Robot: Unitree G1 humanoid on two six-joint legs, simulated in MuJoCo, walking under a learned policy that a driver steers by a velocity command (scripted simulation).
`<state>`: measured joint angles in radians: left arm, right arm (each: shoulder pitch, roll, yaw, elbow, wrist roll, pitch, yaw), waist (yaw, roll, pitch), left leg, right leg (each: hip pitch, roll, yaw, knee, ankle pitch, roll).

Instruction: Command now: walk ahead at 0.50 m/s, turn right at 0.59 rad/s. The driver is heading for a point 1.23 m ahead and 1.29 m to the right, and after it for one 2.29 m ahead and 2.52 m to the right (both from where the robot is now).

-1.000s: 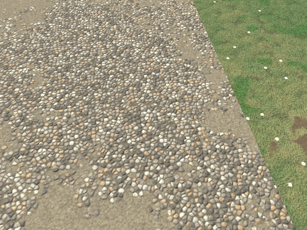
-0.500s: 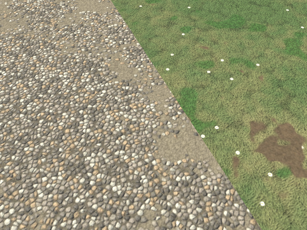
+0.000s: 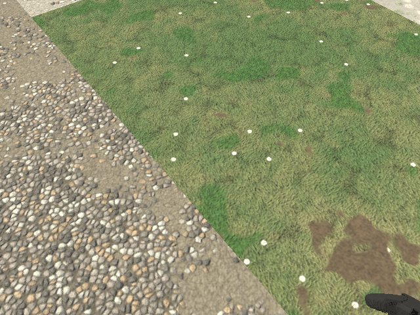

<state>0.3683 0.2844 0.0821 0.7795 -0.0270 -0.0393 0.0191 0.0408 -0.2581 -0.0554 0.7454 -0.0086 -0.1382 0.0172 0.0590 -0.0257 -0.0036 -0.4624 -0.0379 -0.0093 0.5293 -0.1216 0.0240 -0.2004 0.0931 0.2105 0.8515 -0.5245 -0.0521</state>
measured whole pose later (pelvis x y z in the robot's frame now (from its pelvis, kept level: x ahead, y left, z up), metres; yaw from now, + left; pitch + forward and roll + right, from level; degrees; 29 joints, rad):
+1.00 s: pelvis +0.52 -0.14 +0.00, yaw -36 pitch +3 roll +1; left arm 0.39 0.31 0.08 0.71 -0.02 -0.03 0.02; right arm 0.04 -0.27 -0.05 0.69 -0.01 -0.12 0.03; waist 0.07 -0.01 0.00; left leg -0.47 -0.03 -0.02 0.53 -0.10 0.02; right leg -0.14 0.09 0.23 0.70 -0.51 -0.05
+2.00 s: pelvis +0.85 -0.46 +0.01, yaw -45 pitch +2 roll -1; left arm 0.25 0.28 0.04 0.85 0.00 -0.04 0.01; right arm 0.08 -0.25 -0.02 0.78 -0.02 -0.04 0.01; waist 0.03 -0.01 0.02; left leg -0.43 0.00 0.02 0.52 -0.12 0.03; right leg -0.22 0.02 0.01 0.72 -0.52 0.01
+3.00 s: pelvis +1.13 -0.71 +0.02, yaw -51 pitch +0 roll +2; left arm 0.27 0.27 0.09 0.93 -0.04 -0.05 0.02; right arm 0.22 -0.24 -0.07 0.91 -0.01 -0.09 0.02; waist -0.01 -0.04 0.03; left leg -0.17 -0.03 0.14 0.34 -0.18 0.05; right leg -0.58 -0.11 0.06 1.14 -0.27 -0.04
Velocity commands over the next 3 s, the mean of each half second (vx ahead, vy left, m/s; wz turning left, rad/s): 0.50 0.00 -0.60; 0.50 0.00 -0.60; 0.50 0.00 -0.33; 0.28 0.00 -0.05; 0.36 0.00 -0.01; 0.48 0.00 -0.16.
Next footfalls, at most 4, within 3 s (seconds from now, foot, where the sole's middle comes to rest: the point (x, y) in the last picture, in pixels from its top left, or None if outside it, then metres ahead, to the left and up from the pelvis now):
0.48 right None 0.37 -0.19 -0.76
0.98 left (268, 248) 0.71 -0.12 -0.76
1.48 right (380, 249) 0.73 -0.50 -0.76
1.92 left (358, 179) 1.02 -0.48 -0.76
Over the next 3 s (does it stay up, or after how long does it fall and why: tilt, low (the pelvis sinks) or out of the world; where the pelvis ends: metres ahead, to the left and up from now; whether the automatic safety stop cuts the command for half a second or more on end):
stays up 1.13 -0.71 0.02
